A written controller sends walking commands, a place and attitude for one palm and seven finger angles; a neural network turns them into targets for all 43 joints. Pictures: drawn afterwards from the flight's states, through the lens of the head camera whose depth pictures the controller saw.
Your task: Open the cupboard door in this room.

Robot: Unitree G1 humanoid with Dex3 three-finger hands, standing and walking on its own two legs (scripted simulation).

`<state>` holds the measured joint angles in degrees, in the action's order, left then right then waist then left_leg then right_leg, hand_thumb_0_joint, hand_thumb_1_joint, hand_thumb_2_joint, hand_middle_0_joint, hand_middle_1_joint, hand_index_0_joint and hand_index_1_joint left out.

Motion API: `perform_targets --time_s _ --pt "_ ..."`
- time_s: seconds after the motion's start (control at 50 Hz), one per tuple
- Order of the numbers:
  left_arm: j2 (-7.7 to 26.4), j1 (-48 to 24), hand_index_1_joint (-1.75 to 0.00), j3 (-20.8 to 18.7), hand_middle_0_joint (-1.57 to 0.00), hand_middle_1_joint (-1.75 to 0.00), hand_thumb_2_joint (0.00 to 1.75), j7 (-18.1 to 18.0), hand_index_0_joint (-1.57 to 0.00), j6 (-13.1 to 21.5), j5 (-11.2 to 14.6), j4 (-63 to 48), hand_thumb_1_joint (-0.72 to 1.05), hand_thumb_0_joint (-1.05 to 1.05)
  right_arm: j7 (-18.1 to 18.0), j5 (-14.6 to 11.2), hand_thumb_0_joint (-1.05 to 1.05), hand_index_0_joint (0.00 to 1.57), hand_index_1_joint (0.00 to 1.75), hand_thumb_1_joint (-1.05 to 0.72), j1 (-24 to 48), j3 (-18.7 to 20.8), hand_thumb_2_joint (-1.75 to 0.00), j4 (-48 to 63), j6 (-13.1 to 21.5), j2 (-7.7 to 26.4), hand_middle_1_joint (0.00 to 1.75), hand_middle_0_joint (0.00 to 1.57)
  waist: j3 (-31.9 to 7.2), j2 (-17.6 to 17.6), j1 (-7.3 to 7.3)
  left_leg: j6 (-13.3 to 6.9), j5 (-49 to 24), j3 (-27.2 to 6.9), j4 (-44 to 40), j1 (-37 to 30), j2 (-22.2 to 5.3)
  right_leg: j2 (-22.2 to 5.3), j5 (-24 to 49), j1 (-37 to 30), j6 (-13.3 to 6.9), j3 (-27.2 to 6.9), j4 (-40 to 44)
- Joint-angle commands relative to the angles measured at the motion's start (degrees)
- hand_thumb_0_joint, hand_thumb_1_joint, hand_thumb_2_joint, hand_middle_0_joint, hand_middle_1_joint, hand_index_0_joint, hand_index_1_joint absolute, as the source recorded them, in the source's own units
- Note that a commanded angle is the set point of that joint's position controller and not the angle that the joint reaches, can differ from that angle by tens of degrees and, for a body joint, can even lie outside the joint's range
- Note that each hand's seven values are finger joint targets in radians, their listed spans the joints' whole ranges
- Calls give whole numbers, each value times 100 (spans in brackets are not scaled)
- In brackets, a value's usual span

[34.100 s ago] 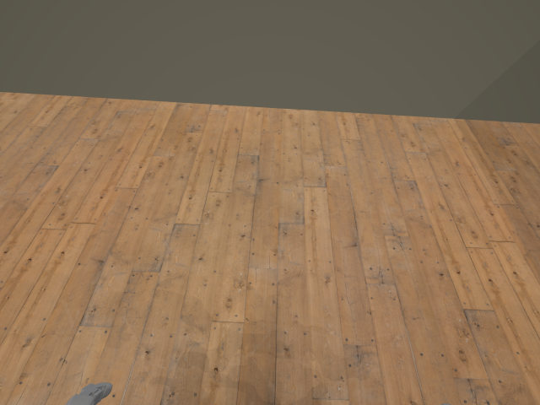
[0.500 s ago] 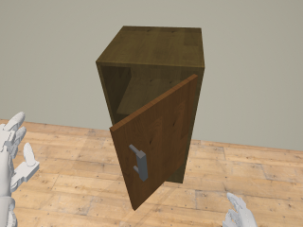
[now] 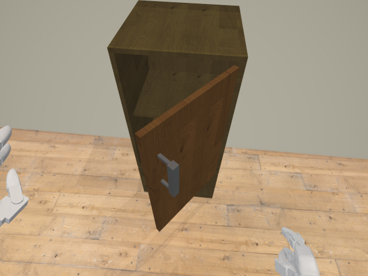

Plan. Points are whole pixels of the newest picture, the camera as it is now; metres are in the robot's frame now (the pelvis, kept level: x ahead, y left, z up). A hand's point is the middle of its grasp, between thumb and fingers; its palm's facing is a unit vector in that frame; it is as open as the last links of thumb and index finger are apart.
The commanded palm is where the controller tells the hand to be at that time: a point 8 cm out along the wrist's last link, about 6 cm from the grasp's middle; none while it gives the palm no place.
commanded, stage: step back with the hand held close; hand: left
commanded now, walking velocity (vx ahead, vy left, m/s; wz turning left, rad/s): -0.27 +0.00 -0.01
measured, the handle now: (168, 175) +0.37 +0.07 -0.04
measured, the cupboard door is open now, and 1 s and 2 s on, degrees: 53 53 53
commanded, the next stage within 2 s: stop stepping back and stand still in 0.74 s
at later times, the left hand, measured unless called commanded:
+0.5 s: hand out of the picture +0.13 +0.28 +0.16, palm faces +0.43 -0.78 -0.45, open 7.4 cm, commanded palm +0.06 +0.32 +0.18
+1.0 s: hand out of the picture +0.00 +0.24 +0.18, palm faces +0.37 -0.76 -0.53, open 7.4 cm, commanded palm -0.04 +0.28 +0.18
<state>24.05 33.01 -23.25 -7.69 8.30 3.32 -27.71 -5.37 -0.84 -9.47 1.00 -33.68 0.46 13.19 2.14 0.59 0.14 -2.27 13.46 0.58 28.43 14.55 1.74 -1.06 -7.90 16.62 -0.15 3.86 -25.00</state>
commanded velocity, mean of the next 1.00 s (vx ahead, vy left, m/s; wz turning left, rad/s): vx -0.22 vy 0.02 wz -0.02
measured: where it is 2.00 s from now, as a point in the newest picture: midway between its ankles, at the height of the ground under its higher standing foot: outside the picture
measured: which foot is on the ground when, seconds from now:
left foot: down 0.00-0.82, up 0.84-0.96, down 0.98-1.00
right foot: down 0.00-0.42, up 0.44-0.72, down 0.74-1.00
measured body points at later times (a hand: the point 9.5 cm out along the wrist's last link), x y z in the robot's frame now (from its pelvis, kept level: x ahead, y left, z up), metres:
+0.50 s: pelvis -0.07 +0.02 -0.01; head -0.05 +0.05 +0.44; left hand +0.11 +0.32 +0.18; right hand +0.09 -0.23 -0.08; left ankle +0.02 +0.09 -0.74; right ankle -0.01 -0.12 -0.71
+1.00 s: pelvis -0.18 -0.02 -0.01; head -0.19 +0.00 +0.44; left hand -0.03 +0.28 +0.20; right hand -0.01 -0.27 -0.08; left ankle -0.12 +0.07 -0.74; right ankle -0.26 -0.11 -0.74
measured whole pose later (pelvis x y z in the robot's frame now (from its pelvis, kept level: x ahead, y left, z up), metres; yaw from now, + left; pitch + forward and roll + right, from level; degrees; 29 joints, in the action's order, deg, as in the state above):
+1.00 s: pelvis -0.18 -0.02 -0.01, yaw -1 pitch +2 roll -2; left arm 29.0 39.1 -28.8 -6.7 12.4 4.9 -33.8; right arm -4.5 -0.5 -11.6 -0.5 -35.1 3.5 12.7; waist -3.6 -0.3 -0.5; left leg -1.0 12.4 -0.7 33.1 23.3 0.3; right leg 5.0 -22.3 7.6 -2.8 1.2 -28.3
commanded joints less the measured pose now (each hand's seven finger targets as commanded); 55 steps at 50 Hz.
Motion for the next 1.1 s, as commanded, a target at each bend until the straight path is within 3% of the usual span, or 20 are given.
perform_targets --time_s 0.0,0.08,0.16,0.26,0.3,0.36,0.4,0.42,0.46,0.5,0.6,0.68,0.72,0.78,0.82,0.86,0.9,0.96,1.0,1.08 --pt "943 -210 -30 -774 -20 -30 90 -177 -20 412 -61 -1205 90 0 -66 31 0 20 30 -90 599 184 -90 1015 311 750 30 20 -765 471 50 -89 -271 -724 -971 1222 -744 -169 362 -1335 10 -428 -313" --pt "900 -286 -30 -809 -20 -30 90 -174 -20 482 -177 -1213 90 0 -47 50 0 20 30 -90 576 187 -90 1091 366 817 30 20 -558 663 54 -296 1292 -956 -1325 2389 -901 -45 165 -1881 43 -489 -812" --pt "866 -559 -30 -800 -20 -30 90 -179 -20 544 -274 -1236 90 0 -14 62 0 20 30 -90 434 200 -90 1132 418 833 30 20 -320 224 -9 -348 2148 -893 -981 2812 -832 -169 -535 -1635 20 -775 -634" --pt "914 -689 -30 -734 -20 -30 90 -254 -20 652 -225 -1365 90 0 28 79 0 20 30 -90 266 193 -90 1014 493 777 30 20 -360 -376 -87 -48 1718 -469 577 1277 -312 -825 -2358 377 -333 -1351 771" --pt "938 -656 -30 -697 -20 -30 90 -312 -20 679 -153 -1465 90 0 23 85 0 20 30 -90 244 139 -90 935 496 697 30 20 -494 -439 -119 65 1315 -402 811 484 -258 -960 -2499 1074 -398 -1111 896" --pt "1050 -478 -30 -858 -20 -30 90 -370 -20 740 -131 -1617 90 0 -36 96 0 20 30 -90 317 131 -90 930 507 751 30 20 -498 300 -111 -62 1741 -842 -213 1086 -557 -463 -2188 601 -149 -663 217" --pt "1116 -487 -30 -1046 -20 -30 90 -349 -20 803 -222 -1941 90 0 -72 125 0 20 30 -90 468 145 -90 1009 578 844 30 20 -614 1612 -24 -424 2753 -2004 -1938 2798 -1437 319 -1060 -1208 99 -305 -1804" --pt "1156 -538 -30 -1133 -20 -30 90 -324 -20 836 -276 -2008 90 0 -70 161 0 20 30 -90 432 170 -90 1006 623 727 30 20 -753 1642 23 -546 2491 -2348 -2158 2893 -1695 481 -876 -1423 114 -346 -2567" --pt "1188 -389 -30 -1170 -20 -30 90 -285 -20 826 -251 -1921 90 0 -14 195 0 20 30 -90 344 250 -90 947 715 666 30 20 -976 1115 14 -659 1471 -2204 -1845 2036 -1834 457 -1394 -839 58 -593 -3004" --pt "1041 -146 -30 -1100 -20 -30 90 -271 -20 817 -203 -1720 90 0 32 225 0 20 30 -90 364 238 -90 889 809 635 30 20 -838 833 43 -680 475 -1935 -1459 1469 -1682 452 -1755 -474 26 -620 -2509" --pt "754 -120 -30 -595 -20 -30 90 -159 -20 702 -18 -1520 90 0 182 269 0 20 30 -90 270 176 -90 424 916 667 30 20 -1055 1175 -21 -408 -1434 -1566 -1389 -483 -1423 528 -2030 198 -15 -369 -842" --pt "1163 -199 -30 -784 -20 -30 90 -32 -20 748 44 -1773 90 0 277 296 0 20 30 -90 238 214 -90 304 811 683 30 20 -2144 1087 64 -146 -4477 -1121 -564 -2095 -1353 456 -1025 57 -55 -410 262" --pt "1394 -223 -30 -1026 -20 -30 90 27 -20 812 126 -2050 90 0 293 253 0 20 30 -90 468 209 -90 485 752 674 30 20 -2311 906 144 -183 -4487 -874 -358 -2212 -1281 400 -572 -98 -18 -413 429" --pt "1788 179 -30 -1543 -20 -30 90 47 -20 887 243 -2266 90 0 308 132 0 20 30 -90 684 172 -90 776 588 557 30 20 -2444 174 209 -28 -3282 -308 127 -1397 -870 -156 1410 -657 -38 -685 505" --pt "1780 460 -30 -1696 -20 -30 90 41 -20 841 319 -1860 90 0 203 -154 0 20 30 -90 983 97 -90 1046 566 539 30 20 -1646 -1484 209 207 95 169 1295 -38 -48 -1035 4073 -516 317 -850 577" --pt "1593 852 -30 -1702 -20 -30 90 8 -20 703 245 -1437 90 0 146 -129 0 20 30 -90 970 73 -90 988 527 424 30 20 -952 -1001 167 194 564 -179 2177 726 -69 -1195 2850 -84 -140 -929 446" --pt "1284 642 -30 -1417 -20 -30 90 -28 -20 532 228 -1220 90 0 77 18 0 20 30 -90 826 -16 -90 874 476 321 30 20 -776 -13 -72 233 0 -197 1106 257 -308 -998 1382 193 -477 -975 376" --pt "1013 -211 -30 -909 -20 -30 90 -148 -20 490 184 -901 90 0 -61 74 0 20 30 -90 408 17 -90 568 655 700 30 20 -426 735 -164 16 -640 -558 -314 -647 -662 -240 -542 642 24 -566 341" --pt "875 -565 -30 -611 -20 -30 90 -162 -20 451 69 -394 90 0 -118 -24 0 20 30 -90 184 81 -90 522 809 784 30 20 -185 46 -132 -103 -243 -749 -425 -509 -767 -121 -613 477 234 -702 658" --pt "879 -1201 -30 -269 -20 -30 90 -157 -20 535 -66 -1050 90 0 -112 93 0 20 30 -90 430 31 -90 592 896 788 30 20 -268 525 -153 -14 1168 -1148 -1189 -189 -742 34 -1790 149 7 -488 573"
